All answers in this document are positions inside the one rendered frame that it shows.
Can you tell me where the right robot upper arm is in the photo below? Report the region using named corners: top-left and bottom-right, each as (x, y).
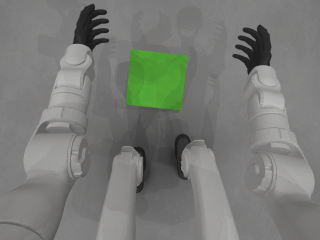
top-left (244, 151), bottom-right (320, 240)

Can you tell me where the left robot forearm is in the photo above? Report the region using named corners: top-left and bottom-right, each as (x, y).
top-left (23, 44), bottom-right (96, 175)

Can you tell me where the robot left hand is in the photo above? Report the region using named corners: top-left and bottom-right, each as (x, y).
top-left (73, 3), bottom-right (109, 53)

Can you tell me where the right robot forearm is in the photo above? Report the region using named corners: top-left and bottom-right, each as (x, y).
top-left (243, 65), bottom-right (315, 191)

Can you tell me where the carton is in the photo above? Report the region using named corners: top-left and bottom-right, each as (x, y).
top-left (125, 49), bottom-right (188, 111)

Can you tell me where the robot right hand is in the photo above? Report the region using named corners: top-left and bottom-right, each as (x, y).
top-left (232, 24), bottom-right (272, 75)

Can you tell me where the robot right shin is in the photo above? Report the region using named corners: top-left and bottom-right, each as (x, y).
top-left (180, 140), bottom-right (216, 173)

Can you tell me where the left robot foot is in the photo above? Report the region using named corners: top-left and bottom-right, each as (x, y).
top-left (134, 147), bottom-right (146, 193)

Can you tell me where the left robot upper arm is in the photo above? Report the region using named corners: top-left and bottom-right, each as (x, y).
top-left (0, 133), bottom-right (91, 240)

